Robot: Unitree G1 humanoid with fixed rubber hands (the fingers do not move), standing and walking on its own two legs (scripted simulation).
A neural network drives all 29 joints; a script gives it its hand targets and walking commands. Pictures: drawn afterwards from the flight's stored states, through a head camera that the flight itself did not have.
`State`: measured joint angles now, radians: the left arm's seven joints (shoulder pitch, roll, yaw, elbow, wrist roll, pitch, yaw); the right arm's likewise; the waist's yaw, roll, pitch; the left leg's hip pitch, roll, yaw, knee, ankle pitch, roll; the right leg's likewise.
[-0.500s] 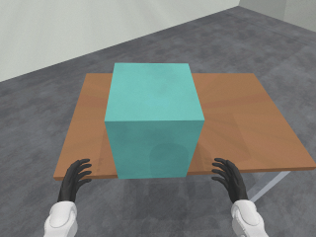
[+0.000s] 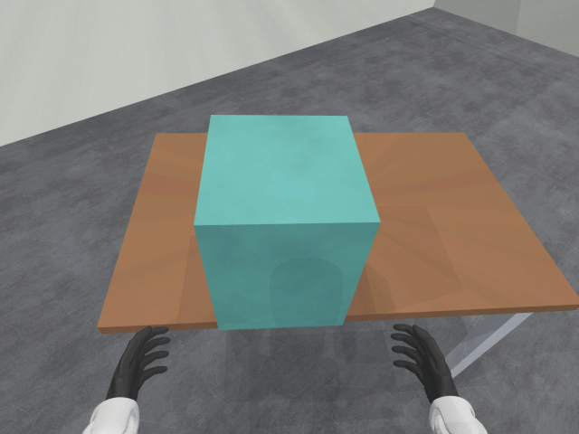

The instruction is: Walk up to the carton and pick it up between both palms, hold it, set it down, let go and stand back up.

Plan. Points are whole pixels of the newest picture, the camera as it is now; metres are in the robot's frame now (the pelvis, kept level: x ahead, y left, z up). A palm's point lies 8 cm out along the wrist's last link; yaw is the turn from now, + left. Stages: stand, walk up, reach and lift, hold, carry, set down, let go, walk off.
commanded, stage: set down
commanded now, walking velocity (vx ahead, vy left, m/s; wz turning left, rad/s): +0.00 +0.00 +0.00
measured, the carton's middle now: (280, 226) +0.42 +0.03 +0.02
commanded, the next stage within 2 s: let go in 0.56 s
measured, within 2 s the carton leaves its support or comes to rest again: neither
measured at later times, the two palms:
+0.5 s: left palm (127, 414) +0.15 +0.22 -0.07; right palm (447, 412) +0.17 -0.22 -0.07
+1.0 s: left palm (131, 406) +0.16 +0.22 -0.08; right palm (452, 413) +0.17 -0.23 -0.08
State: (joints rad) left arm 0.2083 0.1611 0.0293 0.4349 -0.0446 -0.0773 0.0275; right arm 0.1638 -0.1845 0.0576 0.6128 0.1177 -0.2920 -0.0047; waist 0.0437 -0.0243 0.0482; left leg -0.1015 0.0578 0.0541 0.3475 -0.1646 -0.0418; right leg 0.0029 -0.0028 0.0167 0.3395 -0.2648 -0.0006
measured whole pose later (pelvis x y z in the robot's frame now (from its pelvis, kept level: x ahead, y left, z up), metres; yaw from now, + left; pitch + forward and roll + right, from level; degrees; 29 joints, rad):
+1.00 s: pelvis +0.00 +0.00 +0.00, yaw +0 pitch -4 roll +0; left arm 0.18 0.18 0.04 0.52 0.02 0.11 -0.02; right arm 0.15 -0.20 -0.01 0.72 -0.02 -0.22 0.00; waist 0.00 -0.01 0.08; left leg -0.12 0.06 0.05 0.38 -0.18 -0.04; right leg -0.01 0.00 0.01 0.37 -0.28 0.00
